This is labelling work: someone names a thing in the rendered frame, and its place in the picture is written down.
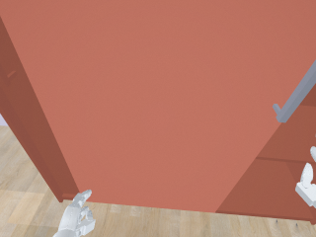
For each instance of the wardrobe door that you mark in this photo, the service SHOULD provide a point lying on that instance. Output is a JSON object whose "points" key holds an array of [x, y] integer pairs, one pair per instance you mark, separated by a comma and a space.
{"points": [[25, 102], [162, 103]]}

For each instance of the right robot hand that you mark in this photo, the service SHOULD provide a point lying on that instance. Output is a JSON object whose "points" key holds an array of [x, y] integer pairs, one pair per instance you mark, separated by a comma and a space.
{"points": [[304, 188]]}

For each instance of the left robot hand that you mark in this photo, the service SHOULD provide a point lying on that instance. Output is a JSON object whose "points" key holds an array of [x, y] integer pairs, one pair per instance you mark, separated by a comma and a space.
{"points": [[73, 214]]}

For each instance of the handle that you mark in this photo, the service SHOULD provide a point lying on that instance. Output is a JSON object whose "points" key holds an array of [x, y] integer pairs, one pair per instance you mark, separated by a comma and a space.
{"points": [[300, 92], [4, 80]]}

